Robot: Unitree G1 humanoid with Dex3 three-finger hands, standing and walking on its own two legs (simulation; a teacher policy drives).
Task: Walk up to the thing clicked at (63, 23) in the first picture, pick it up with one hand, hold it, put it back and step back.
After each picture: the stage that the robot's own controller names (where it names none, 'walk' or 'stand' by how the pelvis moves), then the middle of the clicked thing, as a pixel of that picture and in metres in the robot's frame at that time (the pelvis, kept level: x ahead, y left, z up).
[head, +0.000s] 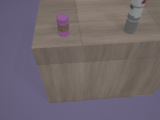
stand; (63, 25) +0.79 +0.12 -0.05
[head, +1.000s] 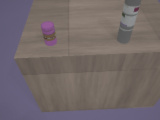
walk; (49, 34) +0.70 +0.21 -0.03
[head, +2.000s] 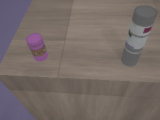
walk; (37, 47) +0.54 +0.23 -0.01
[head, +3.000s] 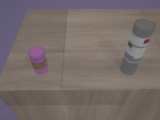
walk; (39, 60) +0.50 +0.20 -0.03
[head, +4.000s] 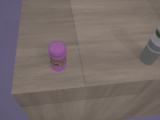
walk; (57, 56) +0.47 +0.09 -0.02
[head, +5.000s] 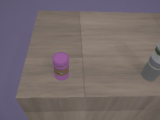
stand; (61, 66) +0.47 +0.10 -0.04
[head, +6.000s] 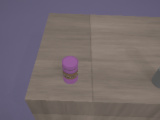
stand; (70, 70) +0.45 +0.08 -0.04
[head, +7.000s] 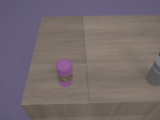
stand; (65, 73) +0.45 +0.09 -0.05
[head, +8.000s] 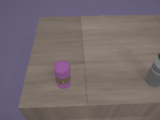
stand; (62, 75) +0.44 +0.10 -0.05
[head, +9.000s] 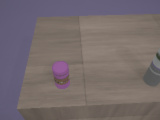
rise first; (61, 75) +0.44 +0.11 -0.05
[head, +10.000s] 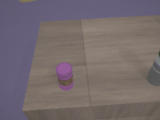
rise first; (65, 76) +0.44 +0.11 -0.05
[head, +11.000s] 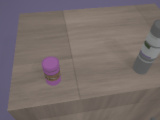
go down; (52, 71) +0.45 +0.10 -0.04
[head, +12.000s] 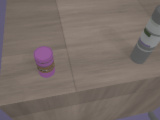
go down; (45, 62) +0.45 +0.11 -0.01
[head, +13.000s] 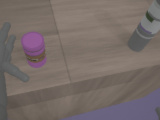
close in; (35, 51) +0.45 +0.12 +0.02
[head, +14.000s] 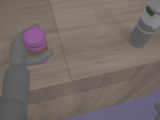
close; (37, 47) +0.47 +0.11 +0.04
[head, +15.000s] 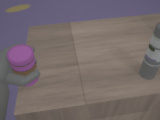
lift; (24, 66) +0.34 +0.18 +0.17
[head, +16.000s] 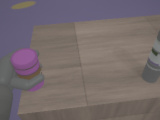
hold; (29, 70) +0.32 +0.17 +0.16
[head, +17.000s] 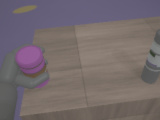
hold; (34, 68) +0.32 +0.14 +0.18
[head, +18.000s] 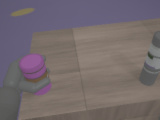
hold; (36, 75) +0.33 +0.15 +0.14
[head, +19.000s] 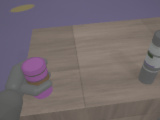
crouch; (38, 78) +0.32 +0.15 +0.12
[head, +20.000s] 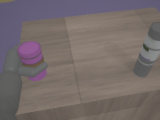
crouch; (33, 61) +0.39 +0.16 +0.11
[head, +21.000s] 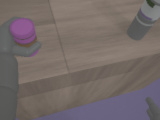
lower; (26, 39) +0.48 +0.13 +0.04
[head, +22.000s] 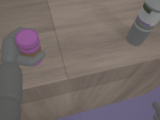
lower; (30, 48) +0.46 +0.12 +0.04
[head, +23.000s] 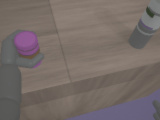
lower; (29, 50) +0.45 +0.13 +0.03
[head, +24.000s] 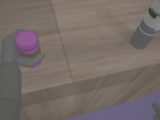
lower; (30, 50) +0.46 +0.13 +0.03
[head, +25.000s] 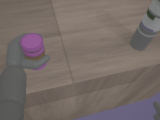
open; (34, 52) +0.45 +0.12 +0.03
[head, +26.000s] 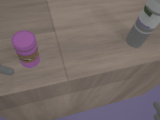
withdraw; (27, 50) +0.45 +0.13 +0.03
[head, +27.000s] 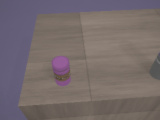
sink last; (61, 71) +0.43 +0.11 +0.00
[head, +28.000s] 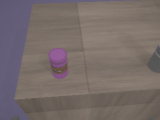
stand; (59, 64) +0.45 +0.11 +0.00
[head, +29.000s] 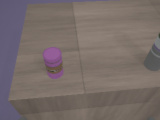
stand; (53, 63) +0.44 +0.13 +0.01
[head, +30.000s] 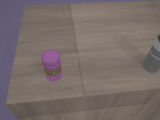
stand; (52, 66) +0.43 +0.12 +0.02
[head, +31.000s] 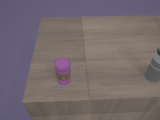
stand; (63, 71) +0.46 +0.10 -0.04
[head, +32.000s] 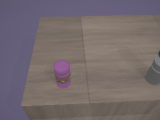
stand; (62, 74) +0.44 +0.10 -0.05
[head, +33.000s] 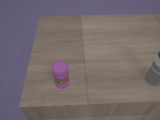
stand; (61, 75) +0.44 +0.11 -0.05
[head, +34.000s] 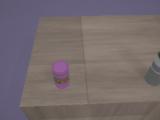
walk; (61, 75) +0.44 +0.11 -0.05
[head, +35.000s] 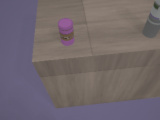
walk; (66, 32) +0.62 +0.10 -0.04
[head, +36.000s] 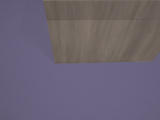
walk; out of the picture +1.00 +0.08 -0.02
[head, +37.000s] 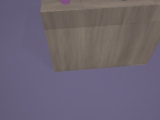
stand; out of the picture +1.08 +0.11 -0.02
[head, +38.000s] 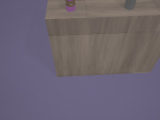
stand; (70, 1) +1.04 +0.09 -0.05
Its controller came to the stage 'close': yes
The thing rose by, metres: 0.22
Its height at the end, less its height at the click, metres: +0.00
